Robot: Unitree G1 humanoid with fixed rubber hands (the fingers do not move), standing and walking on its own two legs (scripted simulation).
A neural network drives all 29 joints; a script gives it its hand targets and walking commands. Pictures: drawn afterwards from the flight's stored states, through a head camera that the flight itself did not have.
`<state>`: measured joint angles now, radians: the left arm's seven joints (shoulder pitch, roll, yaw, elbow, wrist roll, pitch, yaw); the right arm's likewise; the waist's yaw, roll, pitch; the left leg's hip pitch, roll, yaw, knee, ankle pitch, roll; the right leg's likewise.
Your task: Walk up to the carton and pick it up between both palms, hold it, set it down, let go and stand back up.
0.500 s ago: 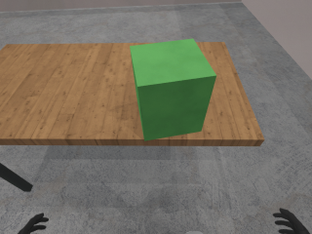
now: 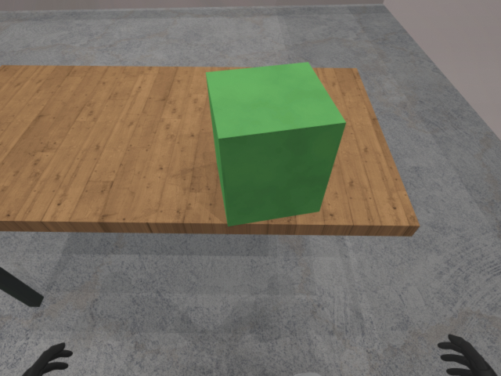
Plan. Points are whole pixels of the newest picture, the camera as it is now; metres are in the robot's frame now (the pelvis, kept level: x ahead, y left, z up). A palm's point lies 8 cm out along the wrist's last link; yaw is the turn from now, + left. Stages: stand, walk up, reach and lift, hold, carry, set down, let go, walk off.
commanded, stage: walk up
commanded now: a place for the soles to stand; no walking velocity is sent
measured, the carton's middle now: (266, 147) +0.54 -0.01 +0.04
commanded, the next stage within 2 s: none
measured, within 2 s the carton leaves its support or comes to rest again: neither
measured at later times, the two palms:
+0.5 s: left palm out of the picture +0.10 +0.34 -0.05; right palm out of the picture +0.11 -0.33 -0.07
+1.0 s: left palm out of the picture +0.10 +0.34 -0.05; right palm out of the picture +0.11 -0.34 -0.07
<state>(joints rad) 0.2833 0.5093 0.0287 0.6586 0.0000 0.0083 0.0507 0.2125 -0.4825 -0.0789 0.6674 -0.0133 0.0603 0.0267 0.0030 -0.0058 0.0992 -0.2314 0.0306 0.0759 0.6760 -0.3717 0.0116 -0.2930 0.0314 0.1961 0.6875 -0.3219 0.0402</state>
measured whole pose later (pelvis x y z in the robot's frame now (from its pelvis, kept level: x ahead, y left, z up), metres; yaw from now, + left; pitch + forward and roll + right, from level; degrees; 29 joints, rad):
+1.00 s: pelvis -0.01 +0.00 +0.00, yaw -1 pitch -5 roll +1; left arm 0.28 0.50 0.03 0.66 0.00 0.01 0.05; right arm 0.21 -0.48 -0.08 0.67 -0.01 0.06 0.03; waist 0.00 0.01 0.11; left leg -0.24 0.03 0.08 0.68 -0.36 0.01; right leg -0.29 0.03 0.21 0.68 -0.31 0.04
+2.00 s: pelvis -0.01 +0.00 +0.00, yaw -1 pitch -4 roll +1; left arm 0.29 0.49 0.03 0.66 0.00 0.00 0.05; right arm 0.21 -0.49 -0.08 0.67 -0.01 0.07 0.03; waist 0.00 0.02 0.11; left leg -0.24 0.03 0.08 0.68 -0.36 0.02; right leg -0.29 0.03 0.21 0.69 -0.33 0.05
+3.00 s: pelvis -0.02 +0.00 +0.00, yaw -2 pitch -5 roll +1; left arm 0.29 0.49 0.03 0.67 0.00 0.00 0.05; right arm 0.20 -0.49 -0.08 0.66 -0.02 0.06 0.03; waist 0.00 0.02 0.10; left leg -0.25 0.02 0.08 0.68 -0.35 0.02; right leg -0.27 0.02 0.18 0.69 -0.35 0.04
